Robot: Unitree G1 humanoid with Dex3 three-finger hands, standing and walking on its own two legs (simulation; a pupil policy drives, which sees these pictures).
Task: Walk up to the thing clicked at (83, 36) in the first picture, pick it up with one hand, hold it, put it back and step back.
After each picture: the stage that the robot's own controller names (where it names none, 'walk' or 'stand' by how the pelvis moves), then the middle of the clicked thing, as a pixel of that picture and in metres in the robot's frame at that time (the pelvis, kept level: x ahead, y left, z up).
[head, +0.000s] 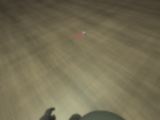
stand; (83, 34) +2.05 +0.33 -0.72
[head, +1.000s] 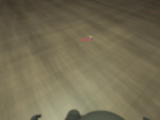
walk; (90, 38) +1.93 +0.12 -0.70
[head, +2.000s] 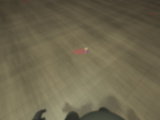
walk; (85, 50) +1.37 +0.13 -0.72
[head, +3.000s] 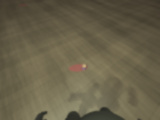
walk; (84, 67) +0.90 +0.13 -0.72
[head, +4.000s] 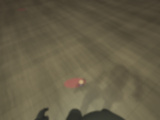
walk; (81, 83) +0.56 +0.16 -0.70
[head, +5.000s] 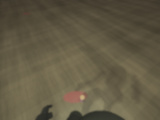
stand; (82, 98) +0.39 +0.10 -0.70
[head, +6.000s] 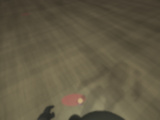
stand; (80, 101) +0.34 +0.14 -0.71
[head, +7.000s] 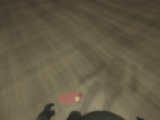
stand; (77, 99) +0.33 +0.18 -0.71
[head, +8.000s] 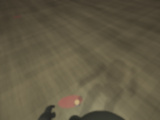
stand; (77, 103) +0.32 +0.18 -0.72
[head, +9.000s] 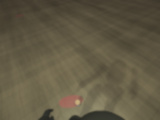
stand; (77, 103) +0.32 +0.17 -0.73
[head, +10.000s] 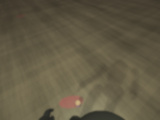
stand; (78, 103) +0.31 +0.17 -0.73
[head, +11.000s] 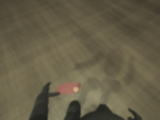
go down; (76, 90) +0.34 +0.16 -0.66
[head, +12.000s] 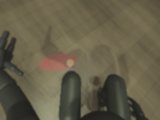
go down; (70, 64) +0.41 +0.18 -0.29
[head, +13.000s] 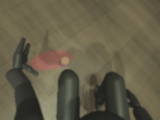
close in; (65, 62) +0.41 +0.19 -0.27
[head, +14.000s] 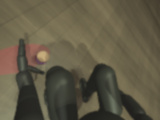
close; (42, 58) +0.40 +0.22 -0.22
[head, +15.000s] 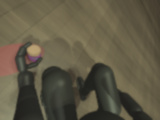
close; (34, 55) +0.41 +0.24 -0.21
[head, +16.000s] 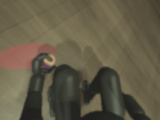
lift; (48, 62) +0.35 +0.23 -0.20
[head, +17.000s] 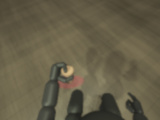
lift; (68, 75) +0.31 +0.18 +0.00
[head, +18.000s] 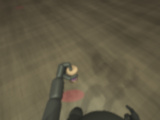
hold; (72, 74) +0.33 +0.16 +0.01
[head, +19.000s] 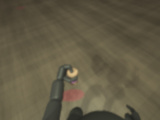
hold; (73, 77) +0.32 +0.16 +0.00
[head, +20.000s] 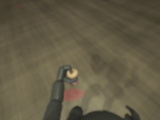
crouch; (72, 77) +0.32 +0.16 -0.01
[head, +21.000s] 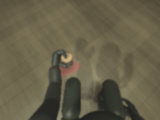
crouch; (67, 61) +0.41 +0.18 -0.09
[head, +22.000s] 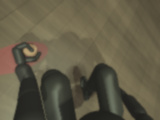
lower; (32, 54) +0.42 +0.26 -0.22
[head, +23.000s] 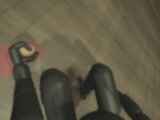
lower; (28, 53) +0.42 +0.27 -0.23
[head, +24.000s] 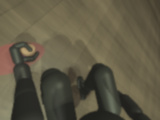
lower; (29, 53) +0.42 +0.26 -0.23
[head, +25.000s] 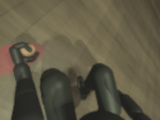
lower; (29, 54) +0.42 +0.27 -0.23
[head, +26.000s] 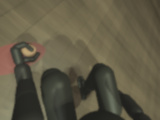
loosen; (30, 54) +0.41 +0.27 -0.22
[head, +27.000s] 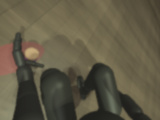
withdraw; (31, 56) +0.40 +0.25 -0.23
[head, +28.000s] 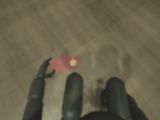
walk; (73, 64) +0.43 +0.19 -0.34
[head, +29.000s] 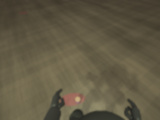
stand; (77, 100) +0.35 +0.16 -0.66
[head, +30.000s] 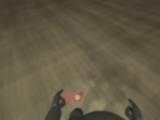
stand; (77, 98) +0.36 +0.17 -0.66
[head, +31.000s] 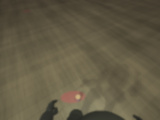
stand; (78, 98) +0.37 +0.17 -0.69
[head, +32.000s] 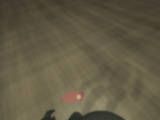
walk; (79, 98) +0.38 +0.18 -0.72
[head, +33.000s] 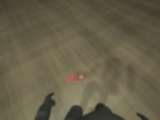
walk; (81, 78) +0.56 +0.13 -0.70
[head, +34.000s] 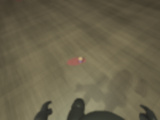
walk; (80, 60) +0.90 +0.26 -0.69
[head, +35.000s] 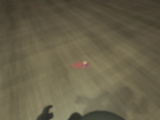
stand; (84, 64) +1.01 +0.16 -0.71
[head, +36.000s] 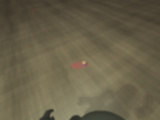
stand; (83, 64) +1.01 +0.19 -0.72
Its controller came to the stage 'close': yes
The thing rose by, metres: 0.70
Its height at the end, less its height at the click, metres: +0.00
